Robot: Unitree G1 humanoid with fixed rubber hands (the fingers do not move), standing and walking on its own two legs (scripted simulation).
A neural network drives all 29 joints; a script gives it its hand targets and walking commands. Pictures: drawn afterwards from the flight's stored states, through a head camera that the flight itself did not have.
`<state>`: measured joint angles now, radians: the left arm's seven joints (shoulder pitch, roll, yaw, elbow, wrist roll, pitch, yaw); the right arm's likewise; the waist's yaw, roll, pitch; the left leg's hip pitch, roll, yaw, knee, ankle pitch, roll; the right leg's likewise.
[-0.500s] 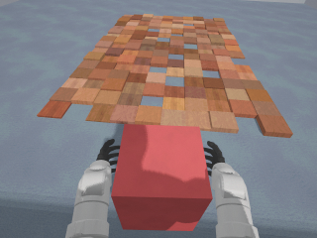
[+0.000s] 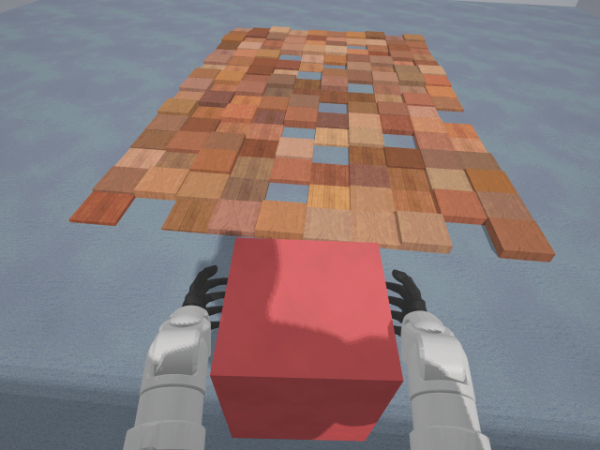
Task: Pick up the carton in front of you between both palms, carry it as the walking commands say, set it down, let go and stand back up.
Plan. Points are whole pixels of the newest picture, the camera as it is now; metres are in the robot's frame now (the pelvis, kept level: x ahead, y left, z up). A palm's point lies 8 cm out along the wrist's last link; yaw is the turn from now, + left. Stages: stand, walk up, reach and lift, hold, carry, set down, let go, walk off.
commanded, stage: hold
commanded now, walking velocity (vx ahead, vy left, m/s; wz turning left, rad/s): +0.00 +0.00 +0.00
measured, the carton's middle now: (302, 343) +0.29 +0.00 -0.02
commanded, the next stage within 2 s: carry in 0.14 s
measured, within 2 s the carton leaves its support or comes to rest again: neither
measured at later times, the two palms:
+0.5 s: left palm (211, 271) +0.35 +0.14 +0.06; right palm (411, 275) +0.36 -0.16 +0.06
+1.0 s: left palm (239, 171) +0.59 +0.13 +0.08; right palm (389, 167) +0.62 -0.17 +0.08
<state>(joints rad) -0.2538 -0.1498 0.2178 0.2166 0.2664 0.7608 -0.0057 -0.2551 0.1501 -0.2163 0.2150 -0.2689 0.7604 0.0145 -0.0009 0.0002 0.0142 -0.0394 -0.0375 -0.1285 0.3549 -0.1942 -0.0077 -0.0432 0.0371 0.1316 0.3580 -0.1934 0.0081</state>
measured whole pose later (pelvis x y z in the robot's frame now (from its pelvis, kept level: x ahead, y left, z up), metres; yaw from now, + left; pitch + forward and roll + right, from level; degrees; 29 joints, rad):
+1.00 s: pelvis +0.34 -0.04 +0.00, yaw +3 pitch +5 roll +1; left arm -0.16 -0.13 0.12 -0.36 0.10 1.22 0.10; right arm -0.18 0.14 -0.11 -0.34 -0.10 1.22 -0.09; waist 0.03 -0.02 -0.09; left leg -0.53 0.08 0.10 1.01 -0.29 0.01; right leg -0.19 0.00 -0.22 0.34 -0.24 -0.08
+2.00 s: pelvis +0.98 -0.04 -0.01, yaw +1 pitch +5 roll +1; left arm -0.86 0.02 0.26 0.01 0.03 1.34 0.16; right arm -0.89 -0.03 -0.27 0.02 -0.05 1.36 -0.14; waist 0.05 0.01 0.07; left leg -0.67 0.05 0.03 1.19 -0.35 0.07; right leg -0.36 0.01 -0.18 0.50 -0.24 -0.11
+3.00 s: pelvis +1.70 -0.04 +0.01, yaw +0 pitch +5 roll +1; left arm -0.49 -0.09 0.22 -0.22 0.05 1.28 0.10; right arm -0.45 0.14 -0.21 -0.30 -0.14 1.30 -0.11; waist 0.08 0.00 -0.08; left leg -0.65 0.00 0.13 0.61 -0.01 0.05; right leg 0.01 0.07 -0.06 0.31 -0.29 -0.09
